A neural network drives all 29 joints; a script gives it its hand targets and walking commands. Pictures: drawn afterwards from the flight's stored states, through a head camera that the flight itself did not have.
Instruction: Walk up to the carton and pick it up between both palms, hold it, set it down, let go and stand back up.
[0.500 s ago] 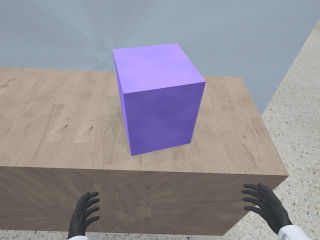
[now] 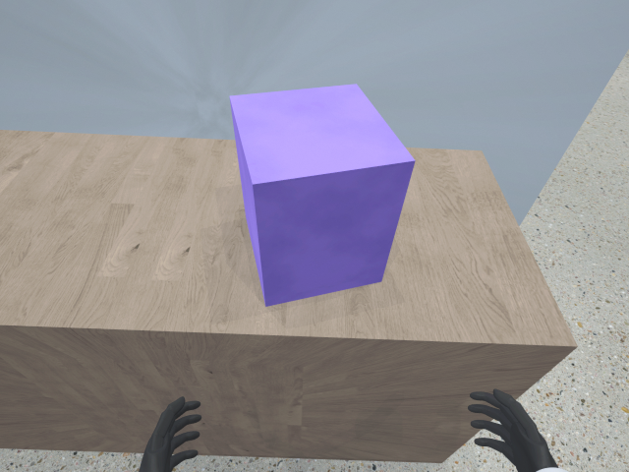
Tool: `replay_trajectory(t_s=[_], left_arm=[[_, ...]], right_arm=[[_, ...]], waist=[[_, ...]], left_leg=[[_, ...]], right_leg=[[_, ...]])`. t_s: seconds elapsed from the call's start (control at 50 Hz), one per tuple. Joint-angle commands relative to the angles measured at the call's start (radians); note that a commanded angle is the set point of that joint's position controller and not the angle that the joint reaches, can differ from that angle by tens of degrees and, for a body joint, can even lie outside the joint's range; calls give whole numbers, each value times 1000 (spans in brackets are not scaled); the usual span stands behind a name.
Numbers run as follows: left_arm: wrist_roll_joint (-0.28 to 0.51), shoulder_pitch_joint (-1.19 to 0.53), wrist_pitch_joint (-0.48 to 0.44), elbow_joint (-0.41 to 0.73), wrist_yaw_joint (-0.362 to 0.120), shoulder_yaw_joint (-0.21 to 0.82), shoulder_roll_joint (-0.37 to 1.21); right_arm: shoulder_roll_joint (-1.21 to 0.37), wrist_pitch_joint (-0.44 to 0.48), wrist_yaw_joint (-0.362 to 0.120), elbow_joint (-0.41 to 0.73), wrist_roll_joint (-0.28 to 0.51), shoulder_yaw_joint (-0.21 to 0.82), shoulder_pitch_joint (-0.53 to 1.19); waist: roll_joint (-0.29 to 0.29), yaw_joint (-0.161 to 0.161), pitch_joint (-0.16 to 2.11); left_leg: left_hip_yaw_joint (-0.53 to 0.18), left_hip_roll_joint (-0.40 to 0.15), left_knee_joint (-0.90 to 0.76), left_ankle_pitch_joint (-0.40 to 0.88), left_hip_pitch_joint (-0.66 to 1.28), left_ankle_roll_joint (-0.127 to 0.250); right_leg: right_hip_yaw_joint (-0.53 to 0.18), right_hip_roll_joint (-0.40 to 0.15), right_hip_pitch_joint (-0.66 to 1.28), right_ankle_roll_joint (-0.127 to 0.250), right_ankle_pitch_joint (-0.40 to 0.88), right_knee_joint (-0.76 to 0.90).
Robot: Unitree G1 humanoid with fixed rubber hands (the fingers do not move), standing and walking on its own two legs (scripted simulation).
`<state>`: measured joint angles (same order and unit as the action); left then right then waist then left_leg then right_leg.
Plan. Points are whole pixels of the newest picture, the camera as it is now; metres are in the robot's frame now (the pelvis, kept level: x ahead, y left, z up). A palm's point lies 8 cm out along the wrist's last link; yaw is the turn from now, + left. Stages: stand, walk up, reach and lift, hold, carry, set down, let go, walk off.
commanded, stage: set down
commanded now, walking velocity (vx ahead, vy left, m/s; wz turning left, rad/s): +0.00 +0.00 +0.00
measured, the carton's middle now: (311, 195) +0.51 +0.05 +0.08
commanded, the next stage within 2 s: let go in 0.76 s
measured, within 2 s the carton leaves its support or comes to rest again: neither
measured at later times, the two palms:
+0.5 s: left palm (165, 468) +0.16 +0.21 -0.08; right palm out of the picture +0.17 -0.23 -0.07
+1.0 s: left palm (170, 462) +0.17 +0.21 -0.09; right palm out of the picture +0.16 -0.24 -0.08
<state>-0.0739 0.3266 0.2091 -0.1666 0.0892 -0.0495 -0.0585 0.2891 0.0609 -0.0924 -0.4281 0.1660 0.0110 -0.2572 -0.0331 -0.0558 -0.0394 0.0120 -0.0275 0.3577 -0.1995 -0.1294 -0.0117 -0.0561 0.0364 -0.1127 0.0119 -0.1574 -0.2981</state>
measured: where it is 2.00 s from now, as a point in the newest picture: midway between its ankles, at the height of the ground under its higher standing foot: outside the picture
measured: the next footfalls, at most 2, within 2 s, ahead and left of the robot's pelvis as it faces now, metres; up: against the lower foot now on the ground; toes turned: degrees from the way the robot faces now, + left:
none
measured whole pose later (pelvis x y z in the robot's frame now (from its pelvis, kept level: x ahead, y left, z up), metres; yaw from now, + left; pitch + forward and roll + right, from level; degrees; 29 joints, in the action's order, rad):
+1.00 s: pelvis +0.02 +0.00 +0.00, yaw +0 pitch +0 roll -1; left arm -0.07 0.22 0.15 -0.44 0.01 -0.05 -0.10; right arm 0.23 0.24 -0.02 -0.71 0.07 0.01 -0.25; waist -0.03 -0.05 -0.04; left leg 0.01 -0.02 0.36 -0.23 -0.12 -0.01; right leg -0.06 0.03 -0.11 0.01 -0.20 -0.31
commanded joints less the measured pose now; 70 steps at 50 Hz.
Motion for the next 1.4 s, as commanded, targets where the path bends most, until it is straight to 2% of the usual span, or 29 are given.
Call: replay_trajectory(t_s=[0.0,0.14,0.16,0.22,0.24,0.3,0.32,0.34,0.38,0.4,0.42,0.6,0.68,0.78,0.82,0.84,0.86,0.92,0.96,1.0,1.04,1.08,1.12,1.22,1.24,1.26,1.3,1.36,1.38], left_arm=[[66,-141,-55,5,-5,4,-189],[77,-161,-83,20,-9,17,-196],[67,-140,-75,-66,-19,12,-194],[56,-140,-75,-75,-32,7,-194],[61,-159,-82,-37,-24,17,-189],[62,-165,-80,-152,-54,5,-212],[67,-188,-91,-94,-46,3,-211],[58,-162,-89,-151,-55,-1,-212],[62,-186,-101,-103,-49,0,-214],[71,-204,-108,-86,-46,-1,-219],[66,-177,-106,-165,-58,-1,-215],[55,-204,-103,-191,-81,-11,-216],[51,-211,-113,-183,-75,-8,-227],[51,-215,-105,-230,-85,1,-215],[49,-218,-106,-203,-81,-14,-229],[53,-216,-108,-209,-79,5,-220],[51,-216,-108,-224,-77,-3,-230],[56,-246,-114,-188,-71,0,-231],[54,-236,-113,-217,-77,-8,-232],[53,-229,-118,-219,-75,3,-226],[47,-230,-110,-226,-78,4,-226],[57,-247,-109,-248,-78,17,-220],[53,-236,-116,-216,-71,11,-225],[58,-217,-124,-217,-72,13,-241],[30,-182,-177,-326,-61,-90,-433],[45,-117,-190,-352,-63,-83,-410],[45,-114,-208,-373,-67,-78,-387],[42,-144,-240,-408,-79,-75,-385],[42,-170,-235,-422,-82,-71,-391]], right_arm=[[36,67,29,27,-91,-75,78],[51,108,42,-13,-102,-95,97],[31,101,44,-58,-118,-83,76],[38,118,52,-88,-107,-70,81],[55,128,49,-66,-107,-79,103],[-3,135,69,-119,-133,-63,90],[12,153,67,-91,-132,-70,123],[13,152,69,-131,-140,-59,93],[24,170,72,-126,-135,-77,115],[14,184,71,-111,-133,-73,122],[6,180,77,-142,-138,-63,104],[0,205,90,-217,-154,-66,125],[13,226,87,-227,-159,-79,137],[9,221,85,-240,-148,-57,146],[0,221,81,-219,-148,-62,153],[3,222,85,-232,-149,-59,143],[15,222,82,-226,-152,-67,141],[8,221,84,-237,-159,-79,158],[26,229,86,-218,-158,-77,167],[21,226,85,-241,-163,-79,159],[23,220,80,-254,-153,-73,155],[29,212,77,-257,-151,-78,174],[38,216,76,-234,-168,-86,174],[24,228,76,-240,-156,-84,169],[229,128,101,-258,-213,-107,81],[222,86,106,-248,-217,-115,79],[213,55,109,-232,-216,-110,71],[191,28,110,-236,-206,-102,74],[196,24,106,-236,-205,-98,74]], waist=[[-42,72,16],[-5,69,79],[-6,85,34],[24,77,39],[25,77,70],[-19,83,34],[-5,79,82],[-17,85,64],[21,73,70],[9,78,95],[-10,83,69],[20,81,63],[44,74,65],[6,72,45],[34,54,59],[33,73,66],[30,60,46],[45,73,39],[21,60,51],[7,72,61],[56,59,33],[29,78,27],[38,58,45],[21,57,65],[4,19,124],[-22,10,101],[24,20,124],[-11,29,102],[16,38,103]], left_leg=[[52,47,-35,99,83,3],[61,36,-21,130,110,-5],[56,38,-18,132,105,-9],[59,37,-17,158,111,-15],[57,38,-15,173,114,-19],[61,48,1,148,100,-13],[56,45,7,159,117,-15],[51,49,16,168,110,-10],[52,41,10,183,125,-19],[50,44,20,188,107,-18],[57,47,17,168,99,-13],[55,39,30,210,131,-23],[49,36,36,225,129,-22],[52,36,28,192,125,-15],[66,38,22,181,114,-14],[66,38,21,159,129,-15],[65,35,14,161,111,-13],[62,29,18,150,122,-16],[62,31,24,151,120,-10],[67,36,22,159,121,-9],[60,31,18,168,132,-17],[64,25,5,138,120,-16],[72,25,7,150,120,-16],[65,32,18,170,115,-12],[-77,-85,58,362,2,10],[-71,-81,67,300,3,22],[-80,-75,62,262,-13,50],[-88,-76,49,191,7,49],[-80,-74,58,199,6,57]], right_leg=[[18,-47,-42,18,-20,58],[43,-30,-54,25,30,31],[36,-32,-65,26,28,39],[43,-29,-30,27,80,28],[43,-24,-27,28,78,28],[36,-37,-41,15,83,29],[48,-30,-44,20,90,18],[36,-44,-39,13,122,17],[40,-39,-46,16,121,14],[41,-36,-34,14,150,1],[37,-39,-45,12,136,10],[50,-33,-40,7,178,-2],[59,-28,-37,8,191,-16],[57,-34,-37,6,176,-5],[53,-33,-25,12,147,3],[55,-30,-31,14,140,-1],[54,-35,-27,11,141,-2],[54,-37,-50,12,125,-7],[51,-42,-42,4,150,-16],[55,-43,-33,5,167,-13],[51,-33,-16,17,137,-9],[62,-26,-51,14,104,-7],[64,-26,-34,15,102,-8],[50,-38,-12,7,163,-18],[-17,-104,11,22,167,-104],[-11,-99,3,25,142,-88],[-34,-114,27,30,147,-92],[-37,-116,-21,24,97,-91],[-53,-118,-17,24,124,-76]])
